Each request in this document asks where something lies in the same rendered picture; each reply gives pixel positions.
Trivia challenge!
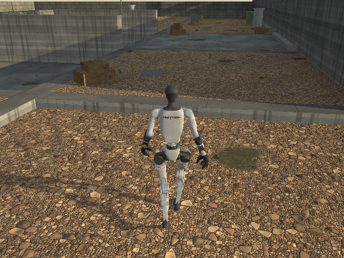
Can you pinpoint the left robot hand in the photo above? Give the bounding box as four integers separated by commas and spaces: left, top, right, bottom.
141, 146, 154, 156

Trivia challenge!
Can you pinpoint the right robot hand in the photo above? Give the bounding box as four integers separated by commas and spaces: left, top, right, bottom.
196, 154, 209, 169

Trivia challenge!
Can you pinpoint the robot right upper arm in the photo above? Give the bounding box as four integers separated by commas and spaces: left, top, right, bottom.
183, 108, 199, 138

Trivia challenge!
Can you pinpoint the robot head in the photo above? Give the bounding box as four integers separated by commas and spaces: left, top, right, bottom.
163, 85, 181, 111

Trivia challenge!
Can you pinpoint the robot right thigh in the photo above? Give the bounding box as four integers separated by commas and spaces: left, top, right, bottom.
176, 149, 190, 180

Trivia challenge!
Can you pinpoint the left robot forearm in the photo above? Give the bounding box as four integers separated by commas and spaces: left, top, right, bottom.
142, 129, 151, 148

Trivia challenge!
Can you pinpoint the robot left upper arm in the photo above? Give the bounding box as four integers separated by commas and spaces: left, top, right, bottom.
146, 108, 161, 138

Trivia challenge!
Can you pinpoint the right robot forearm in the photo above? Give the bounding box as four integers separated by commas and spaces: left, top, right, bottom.
194, 130, 206, 156

